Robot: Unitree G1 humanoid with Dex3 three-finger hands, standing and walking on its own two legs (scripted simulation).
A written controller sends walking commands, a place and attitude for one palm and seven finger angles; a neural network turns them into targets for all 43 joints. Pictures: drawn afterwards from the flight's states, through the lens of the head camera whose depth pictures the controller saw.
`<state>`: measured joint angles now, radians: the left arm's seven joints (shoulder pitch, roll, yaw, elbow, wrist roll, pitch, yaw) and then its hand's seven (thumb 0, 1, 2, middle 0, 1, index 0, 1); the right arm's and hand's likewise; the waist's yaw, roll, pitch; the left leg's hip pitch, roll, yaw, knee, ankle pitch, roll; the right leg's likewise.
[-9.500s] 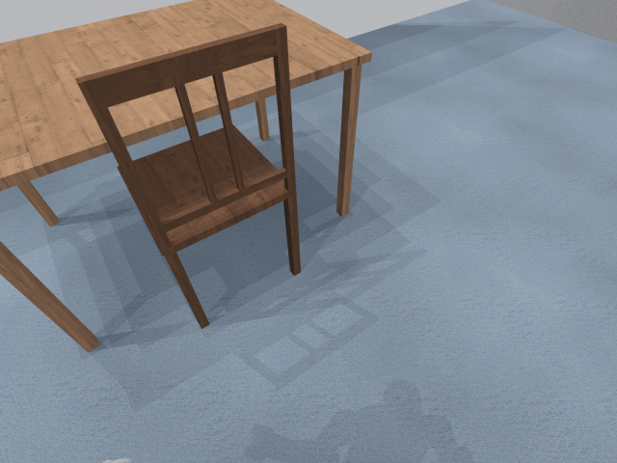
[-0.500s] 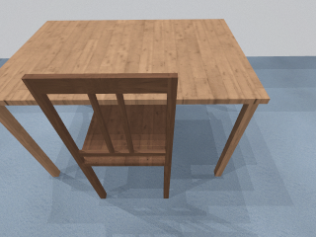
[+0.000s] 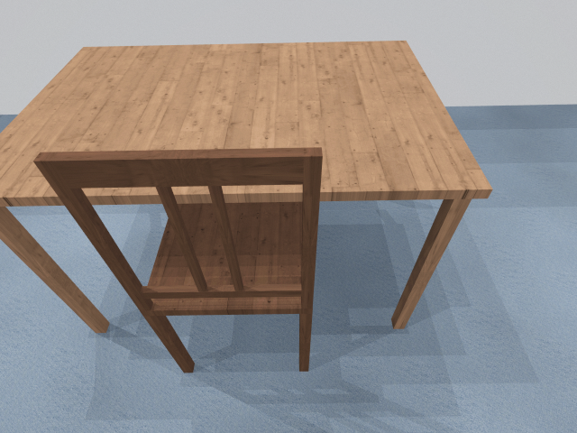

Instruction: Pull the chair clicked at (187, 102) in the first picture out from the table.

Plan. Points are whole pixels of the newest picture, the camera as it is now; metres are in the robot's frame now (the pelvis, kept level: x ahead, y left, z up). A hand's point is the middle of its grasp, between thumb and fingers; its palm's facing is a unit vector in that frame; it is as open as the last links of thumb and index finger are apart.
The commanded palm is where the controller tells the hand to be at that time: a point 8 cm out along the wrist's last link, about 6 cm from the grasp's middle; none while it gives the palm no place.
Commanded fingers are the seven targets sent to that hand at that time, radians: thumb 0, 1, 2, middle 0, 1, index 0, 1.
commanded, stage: look again from close up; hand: left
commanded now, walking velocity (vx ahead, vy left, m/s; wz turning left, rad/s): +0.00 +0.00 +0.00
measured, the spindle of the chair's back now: (185, 244) +0.46 +0.23 -0.07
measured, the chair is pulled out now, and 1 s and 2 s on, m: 0.00 0.00 0.00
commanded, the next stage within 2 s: none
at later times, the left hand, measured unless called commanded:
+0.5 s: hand out of the picture -0.01 +0.16 -0.17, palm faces +0.02 -0.98 -0.20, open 7.3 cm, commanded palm none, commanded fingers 0.00 0.90 0.90 -0.20 -0.30 -0.20 -0.30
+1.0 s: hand out of the picture -0.01 +0.16 -0.17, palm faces +0.03 -0.98 -0.19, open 7.4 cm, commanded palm none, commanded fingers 0.00 0.90 0.90 -0.20 -0.30 -0.20 -0.30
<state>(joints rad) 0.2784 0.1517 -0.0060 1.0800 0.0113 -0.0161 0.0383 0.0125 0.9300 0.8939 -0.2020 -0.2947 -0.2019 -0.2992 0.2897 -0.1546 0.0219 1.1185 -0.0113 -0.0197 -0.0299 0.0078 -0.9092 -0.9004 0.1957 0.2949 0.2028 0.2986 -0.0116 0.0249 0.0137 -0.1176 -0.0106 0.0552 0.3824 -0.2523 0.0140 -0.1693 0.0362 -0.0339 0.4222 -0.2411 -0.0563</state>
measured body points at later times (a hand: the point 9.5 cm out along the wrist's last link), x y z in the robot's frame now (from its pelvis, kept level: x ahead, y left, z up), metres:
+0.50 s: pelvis +0.00 +0.00 +0.00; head +0.00 -0.01 +0.45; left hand -0.01 +0.21 -0.15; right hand -0.01 -0.22 -0.16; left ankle -0.03 +0.11 -0.74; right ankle -0.01 -0.08 -0.74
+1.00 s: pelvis +0.00 +0.00 +0.00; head -0.01 -0.01 +0.45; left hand -0.01 +0.21 -0.16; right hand -0.02 -0.21 -0.16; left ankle -0.03 +0.11 -0.74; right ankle -0.01 -0.08 -0.74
